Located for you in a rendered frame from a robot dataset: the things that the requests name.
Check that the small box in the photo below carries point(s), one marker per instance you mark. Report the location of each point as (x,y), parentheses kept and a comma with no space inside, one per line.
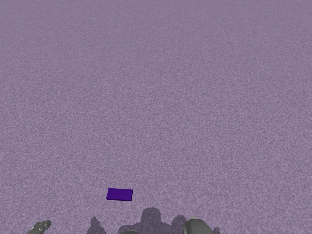
(119,194)

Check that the left robot hand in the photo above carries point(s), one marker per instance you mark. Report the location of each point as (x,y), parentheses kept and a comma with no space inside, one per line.
(40,228)

